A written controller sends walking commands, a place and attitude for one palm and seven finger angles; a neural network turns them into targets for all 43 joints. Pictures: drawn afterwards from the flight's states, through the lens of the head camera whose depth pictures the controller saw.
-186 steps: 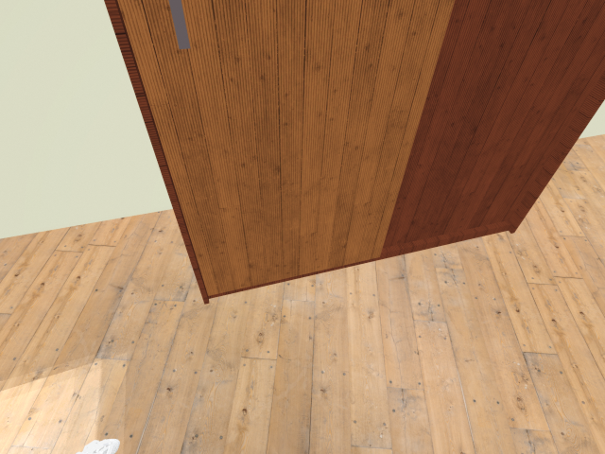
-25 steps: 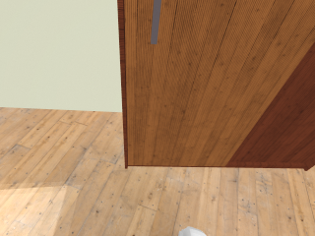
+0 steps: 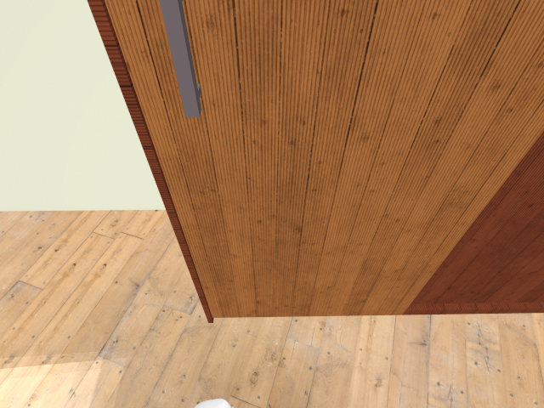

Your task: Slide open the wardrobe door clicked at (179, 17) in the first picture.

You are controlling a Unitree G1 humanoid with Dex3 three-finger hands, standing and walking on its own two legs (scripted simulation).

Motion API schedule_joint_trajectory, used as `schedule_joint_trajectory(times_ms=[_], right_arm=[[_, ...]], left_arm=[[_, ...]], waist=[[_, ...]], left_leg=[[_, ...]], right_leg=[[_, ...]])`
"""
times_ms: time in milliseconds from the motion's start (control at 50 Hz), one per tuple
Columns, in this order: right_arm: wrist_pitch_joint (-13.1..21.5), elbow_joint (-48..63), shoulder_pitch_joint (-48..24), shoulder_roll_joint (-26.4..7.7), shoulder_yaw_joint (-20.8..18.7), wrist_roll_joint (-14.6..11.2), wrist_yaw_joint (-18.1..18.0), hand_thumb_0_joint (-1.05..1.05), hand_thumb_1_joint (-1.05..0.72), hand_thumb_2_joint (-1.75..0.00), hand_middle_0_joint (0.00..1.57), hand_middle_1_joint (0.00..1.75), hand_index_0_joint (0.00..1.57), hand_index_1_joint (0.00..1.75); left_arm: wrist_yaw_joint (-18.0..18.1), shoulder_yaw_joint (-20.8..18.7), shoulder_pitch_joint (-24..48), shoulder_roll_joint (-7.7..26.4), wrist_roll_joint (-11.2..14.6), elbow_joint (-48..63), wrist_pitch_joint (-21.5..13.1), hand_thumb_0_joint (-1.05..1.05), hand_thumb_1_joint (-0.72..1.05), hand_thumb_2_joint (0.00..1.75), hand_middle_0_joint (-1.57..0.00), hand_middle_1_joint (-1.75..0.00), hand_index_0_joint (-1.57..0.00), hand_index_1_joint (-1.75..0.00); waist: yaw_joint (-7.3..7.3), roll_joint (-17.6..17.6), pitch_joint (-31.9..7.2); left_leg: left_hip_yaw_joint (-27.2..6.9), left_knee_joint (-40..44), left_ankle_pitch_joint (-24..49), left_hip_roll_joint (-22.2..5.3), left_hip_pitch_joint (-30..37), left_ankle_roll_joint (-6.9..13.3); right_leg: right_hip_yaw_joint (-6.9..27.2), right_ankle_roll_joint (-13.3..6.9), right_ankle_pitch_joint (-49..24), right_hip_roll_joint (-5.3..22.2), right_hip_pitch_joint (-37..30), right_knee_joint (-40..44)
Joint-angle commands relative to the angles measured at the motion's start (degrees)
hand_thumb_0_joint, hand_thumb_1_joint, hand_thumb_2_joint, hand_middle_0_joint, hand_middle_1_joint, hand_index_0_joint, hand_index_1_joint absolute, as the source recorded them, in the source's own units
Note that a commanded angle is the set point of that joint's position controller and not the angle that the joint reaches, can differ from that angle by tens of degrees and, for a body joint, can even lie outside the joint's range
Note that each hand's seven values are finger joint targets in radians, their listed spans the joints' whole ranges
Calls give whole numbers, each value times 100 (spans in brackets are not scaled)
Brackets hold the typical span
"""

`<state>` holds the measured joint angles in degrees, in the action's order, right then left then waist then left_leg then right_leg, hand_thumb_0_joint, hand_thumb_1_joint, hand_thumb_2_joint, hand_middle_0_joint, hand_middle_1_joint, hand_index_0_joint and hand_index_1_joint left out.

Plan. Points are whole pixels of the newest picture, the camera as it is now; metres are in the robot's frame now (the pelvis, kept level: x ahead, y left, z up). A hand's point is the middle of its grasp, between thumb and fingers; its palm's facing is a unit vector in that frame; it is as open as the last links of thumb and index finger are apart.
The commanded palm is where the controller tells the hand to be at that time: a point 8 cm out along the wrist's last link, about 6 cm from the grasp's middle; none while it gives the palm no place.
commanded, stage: come to a stop and stand still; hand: left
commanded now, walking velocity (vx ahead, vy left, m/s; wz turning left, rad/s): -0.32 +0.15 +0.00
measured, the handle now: (186, 55) +0.50 +0.15 +0.27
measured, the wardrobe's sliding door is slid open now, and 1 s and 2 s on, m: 0.00 0.00 0.00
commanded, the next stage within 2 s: look again from close up in 1.82 s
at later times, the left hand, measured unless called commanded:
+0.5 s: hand out of the picture +0.01 +0.19 -0.18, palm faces +0.03 -0.96 -0.26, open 7.3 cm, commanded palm none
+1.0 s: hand out of the picture -0.06 +0.15 -0.17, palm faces +0.03 -0.99 -0.16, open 7.3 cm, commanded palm none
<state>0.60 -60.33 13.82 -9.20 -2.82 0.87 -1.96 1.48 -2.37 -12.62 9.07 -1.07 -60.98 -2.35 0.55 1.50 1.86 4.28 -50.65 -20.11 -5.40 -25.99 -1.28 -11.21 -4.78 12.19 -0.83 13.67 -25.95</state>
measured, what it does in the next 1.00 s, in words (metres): steps on the spot: left foot, then right foot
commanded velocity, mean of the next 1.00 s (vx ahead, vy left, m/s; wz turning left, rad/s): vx -0.05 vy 0.00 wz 0.00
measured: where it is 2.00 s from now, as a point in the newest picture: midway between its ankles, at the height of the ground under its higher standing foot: outside the picture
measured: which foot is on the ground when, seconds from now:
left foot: up 0.00-0.12, down 0.14-0.54, up 0.56-0.70, down 0.72-1.00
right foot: down 0.00-0.20, up 0.22-0.50, down 0.52-1.00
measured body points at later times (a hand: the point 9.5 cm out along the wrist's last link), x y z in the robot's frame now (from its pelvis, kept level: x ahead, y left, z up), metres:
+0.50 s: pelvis -0.02 -0.01 -0.01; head +0.00 -0.02 +0.44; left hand +0.01 +0.24 -0.16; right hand +0.06 -0.23 -0.16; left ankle +0.07 +0.11 -0.74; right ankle -0.07 -0.13 -0.73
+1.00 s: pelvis -0.07 -0.02 +0.00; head -0.06 -0.02 +0.45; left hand -0.06 +0.20 -0.16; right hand -0.10 -0.23 -0.16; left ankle -0.02 +0.12 -0.74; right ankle -0.07 -0.13 -0.74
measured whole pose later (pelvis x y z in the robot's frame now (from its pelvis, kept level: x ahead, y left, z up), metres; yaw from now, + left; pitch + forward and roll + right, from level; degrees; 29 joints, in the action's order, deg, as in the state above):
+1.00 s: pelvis -0.07 -0.02 +0.00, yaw -1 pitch -3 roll +0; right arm -0.8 -66.2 17.5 -7.0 -0.6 0.5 -1.9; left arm 1.0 -1.0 -15.2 8.5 -0.1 -64.8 0.9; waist 0.1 -0.1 2.6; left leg 0.6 -25.0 -9.6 -3.4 -12.7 -2.3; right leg -3.7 -0.6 13.6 0.3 8.8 -25.0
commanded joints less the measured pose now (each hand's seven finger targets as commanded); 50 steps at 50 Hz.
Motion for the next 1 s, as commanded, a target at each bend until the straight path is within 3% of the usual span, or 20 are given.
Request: schedule_joint_trajectory(times_ms=[0, 60, 100, 140, 180, 200, 260, 300, 400, 440, 460, 500, 520, 560, 600, 660, 720, 760, 800, 980], right_arm=[[-93, 43, 523, 39, 94, -49, 32, 0, -90, -90, 20, 30, 20, 30], [-204, 174, 314, -269, -29, -18, 17, 0, -90, -90, 20, 30, 20, 30], [-221, 276, 213, -435, -74, 6, 20, 0, -90, -90, 20, 30, 20, 30], [-214, 381, 184, -647, -99, 38, -6, 0, -90, -90, 20, 30, 20, 30], [-193, 462, 72, -836, -98, 14, -35, 0, -90, -90, 20, 30, 20, 30], [-184, 507, -84, -858, -103, 31, -58, 0, -90, -90, 20, 30, 20, 30], [-165, 686, -428, -837, -113, 59, -89, 0, -90, -90, 20, 30, 20, 30], [-164, 730, -478, -903, -145, 57, -74, 0, -90, -90, 20, 30, 20, 30], [-154, 551, -281, -887, -214, 59, -5, 0, -90, -90, 20, 30, 20, 30], [-179, 488, -358, -888, -222, 28, 38, 0, -90, -90, 20, 30, 20, 30], [-176, 477, -314, -748, -209, -9, 61, 0, -90, -90, 20, 30, 20, 30], [-237, 620, -437, -221, -97, -60, 118, 0, -90, -90, 20, 30, 20, 30], [-266, 648, -582, -352, -110, -19, 149, 0, -90, -90, 20, 30, 20, 30], [-308, 522, -514, -305, -126, 16, 150, 0, -90, -90, 20, 30, 20, 30], [-271, 248, -104, -274, -69, 7, 142, 0, -90, -90, 20, 30, 20, 30], [-157, 16, 249, -234, 16, -9, 103, 0, -90, -90, 20, 30, 20, 30], [-47, -80, 264, -422, 93, -7, 17, 0, -90, -90, 20, 30, 20, 30], [-26, -193, 315, -444, 120, 5, -26, 0, -90, -90, 20, 30, 20, 30], [-7, -281, 404, -449, 144, -17, -17, 0, -90, -90, 20, 30, 20, 30], [-69, -372, 600, -352, 123, 2, -5, 0, -90, -90, 20, 30, 20, 30]], left_arm=[[91, -70, -437, 655, -3, 174, 7, 0, 90, 90, -20, -30, -20, -30], [114, -166, -500, 806, -3, 195, 134, 0, 90, 90, -20, -30, -20, -30], [132, -192, -528, 790, 3, 244, 204, 0, 90, 90, -20, -30, -20, -30], [162, -163, -577, 625, 13, 355, 272, 0, 90, 90, -20, -30, -20, -30], [174, -103, -580, 503, 37, 411, 349, 0, 90, 90, -20, -30, -20, -30], [173, -135, -560, 514, 43, 395, 387, 0, 90, 90, -20, -30, -20, -30], [128, -186, -634, 476, -14, 390, 419, 0, 90, 90, -20, -30, -20, -30], [106, -177, -674, 380, -6, 408, 431, 0, 90, 90, -20, -30, -20, -30], [53, -87, -579, 239, -2, 495, 408, 0, 90, 90, -20, -30, -20, -30], [54, -71, -972, 244, -6, 330, 382, 0, 90, 90, -20, -30, -20, -30], [61, -72, -1091, 376, -40, 270, 328, 0, 90, 90, -20, -30, -20, -30], [82, -131, -791, 1009, -78, 367, 293, 0, 90, 90, -20, -30, -20, -30], [76, -113, -432, 1094, -53, 505, 291, 0, 90, 90, -20, -30, -20, -30], [100, -104, -60, 904, -58, 549, 252, 0, 90, 90, -20, -30, -20, -30], [69, -60, 34, 841, -23, 505, 236, 0, 90, 90, -20, -30, -20, -30], [46, -17, -228, 760, 18, 318, 175, 0, 90, 90, -20, -30, -20, -30], [38, 35, -512, 592, 74, 145, 185, 0, 90, 90, -20, -30, -20, -30], [21, 23, -569, 601, 67, 12, 166, 0, 90, 90, -20, -30, -20, -30], [23, 11, -479, 671, 97, -59, 190, 0, 90, 90, -20, -30, -20, -30], [21, 19, -482, 527, 53, -190, 254, 0, 90, 90, -20, -30, -20, -30]], waist=[[-54, -520, -335], [-61, -637, -209], [-41, -465, -72], [-38, 152, -85], [-60, 1323, -236], [-65, 1210, -235], [-139, 606, -438], [-108, 288, -732], [44, 575, -820], [-146, 577, -731], [-192, 250, -565], [-87, -1454, 96], [-105, -1337, 208], [-17, -1506, 508], [101, -1109, 516], [88, -535, 375], [-100, -91, 404], [-135, -163, 341], [-121, 332, -89], [-65, -222, 504]], left_leg=[[-125, 1182, 289, 134, 678, -66], [-158, 1553, 631, 143, 887, -67], [-345, 1856, 2003, -43, 1290, 53], [-720, 2039, 4160, -678, 1855, 390], [-1478, 2909, 5125, -1335, 1627, 1080], [-1575, 3136, 4839, -1438, 1432, 1324], [-1355, 2915, 4315, -1337, 1629, 1446], [-1226, 2887, 3811, -1246, 1860, 1387], [-1323, 3191, 2116, -1111, 1765, 1180], [-1104, 3145, 1151, -851, 1326, 883], [-900, 2846, 935, -547, 968, 641], [-166, 1934, -186, 306, 263, 10], [-234, 1432, -305, 255, 687, 2], [-422, 1011, -145, 167, 752, 83], [-351, 1047, 265, 211, 898, 84], [-332, 2035, 984, 190, 1307, 38], [-706, 2758, 1588, -117, 1385, 93], [-621, 2691, 1810, -148, 1502, 58], [-641, 2829, 1749, -115, 1444, 59], [-612, 3128, 404, 21, 1183, 64]], right_leg=[[1256, -531, -3953, 1701, -382, 400], [1408, -509, -3638, 1868, -331, 115], [1365, -279, -3159, 1724, 69, -125], [921, 160, -1796, 1097, 511, -420], [528, 542, 1247, 401, 398, -1714], [821, 536, 2155, 276, 496, -2567], [1193, 516, 2084, 263, 941, -3471], [1196, 603, 1886, 239, 1016, -3506], [935, 602, 1731, 315, 399, -1677], [730, 579, 874, 240, -318, -444], [842, 543, 333, 303, -695, 392], [2580, -78, 1037, 1759, 23, 1397], [2677, -376, 1492, 2070, 790, 1676], [2449, -325, 1332, 1704, 1145, 1598], [1904, -212, 734, 1353, 914, 1264], [1554, 35, 146, 1100, 567, 782], [1426, 324, 46, 754, 276, 657], [1429, 329, -489, 733, 92, 672], [1339, 360, -474, 727, -423, 579], [1398, 395, 1047, 666, 136, 1033]])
